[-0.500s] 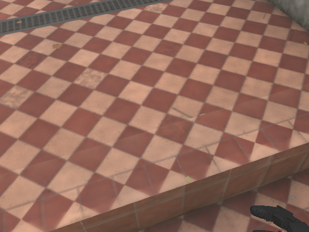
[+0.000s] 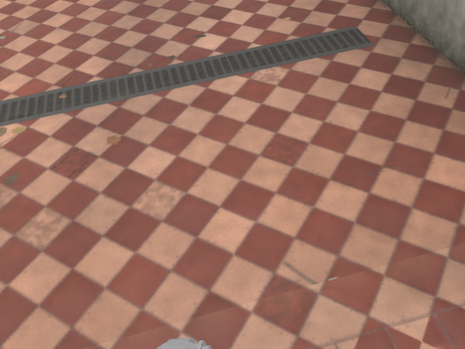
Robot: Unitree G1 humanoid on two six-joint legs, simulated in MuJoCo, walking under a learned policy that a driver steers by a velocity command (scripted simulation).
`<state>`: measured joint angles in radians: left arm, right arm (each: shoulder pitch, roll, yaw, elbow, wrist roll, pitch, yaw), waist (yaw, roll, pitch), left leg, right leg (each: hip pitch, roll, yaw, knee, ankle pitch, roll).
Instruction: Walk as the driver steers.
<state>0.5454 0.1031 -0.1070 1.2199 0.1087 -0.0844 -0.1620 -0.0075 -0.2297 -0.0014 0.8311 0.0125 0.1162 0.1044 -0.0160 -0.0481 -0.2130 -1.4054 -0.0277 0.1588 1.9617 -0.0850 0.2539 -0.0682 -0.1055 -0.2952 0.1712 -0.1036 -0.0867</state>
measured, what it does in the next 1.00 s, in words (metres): climbs, turning left: left foot 0.22 m higher, then right foot 0.23 m higher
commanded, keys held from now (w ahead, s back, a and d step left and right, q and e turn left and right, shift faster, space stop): w+q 0.92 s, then w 0.08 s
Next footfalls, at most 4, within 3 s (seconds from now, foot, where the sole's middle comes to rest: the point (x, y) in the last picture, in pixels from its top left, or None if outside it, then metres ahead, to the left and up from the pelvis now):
0.10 left None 0.13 0.10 -0.58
0.38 right None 0.20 -0.18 -0.35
0.54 right None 0.18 -0.26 -0.59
0.88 left None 0.33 0.09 -0.37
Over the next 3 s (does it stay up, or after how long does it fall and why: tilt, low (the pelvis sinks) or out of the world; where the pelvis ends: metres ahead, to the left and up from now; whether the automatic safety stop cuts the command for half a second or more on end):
stays up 0.97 0.32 0.39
